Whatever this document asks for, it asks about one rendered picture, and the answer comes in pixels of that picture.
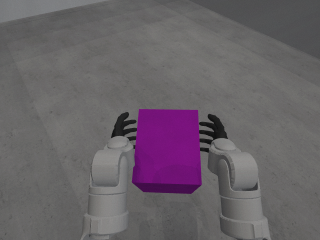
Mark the robot right hand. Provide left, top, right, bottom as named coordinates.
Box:
left=199, top=114, right=228, bottom=153

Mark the left robot forearm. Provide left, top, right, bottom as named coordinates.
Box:
left=80, top=136, right=135, bottom=240

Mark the right robot forearm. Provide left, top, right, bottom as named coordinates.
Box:
left=207, top=138, right=271, bottom=240

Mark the carton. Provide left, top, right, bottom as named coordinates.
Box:
left=132, top=109, right=202, bottom=194

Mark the robot left hand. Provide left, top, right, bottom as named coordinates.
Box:
left=111, top=112, right=137, bottom=149

